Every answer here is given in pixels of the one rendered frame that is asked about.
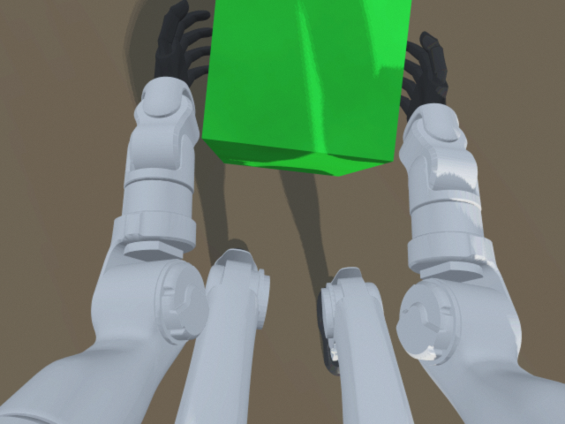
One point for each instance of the right robot forearm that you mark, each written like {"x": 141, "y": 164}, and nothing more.
{"x": 446, "y": 223}

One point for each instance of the robot left shin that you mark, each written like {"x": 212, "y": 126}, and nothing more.
{"x": 215, "y": 275}

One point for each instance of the left robot forearm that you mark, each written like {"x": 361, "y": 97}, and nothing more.
{"x": 156, "y": 222}

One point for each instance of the left robot upper arm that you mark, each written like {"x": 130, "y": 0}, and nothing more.
{"x": 143, "y": 314}

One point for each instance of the robot left hand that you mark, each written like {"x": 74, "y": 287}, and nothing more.
{"x": 171, "y": 57}

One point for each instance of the left robot thigh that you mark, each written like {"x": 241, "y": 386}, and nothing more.
{"x": 218, "y": 382}

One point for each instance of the robot right hand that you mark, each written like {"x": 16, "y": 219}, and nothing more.
{"x": 430, "y": 75}

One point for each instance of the right robot upper arm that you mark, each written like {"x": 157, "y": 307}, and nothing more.
{"x": 467, "y": 338}

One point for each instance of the carton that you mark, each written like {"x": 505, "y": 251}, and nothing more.
{"x": 311, "y": 86}

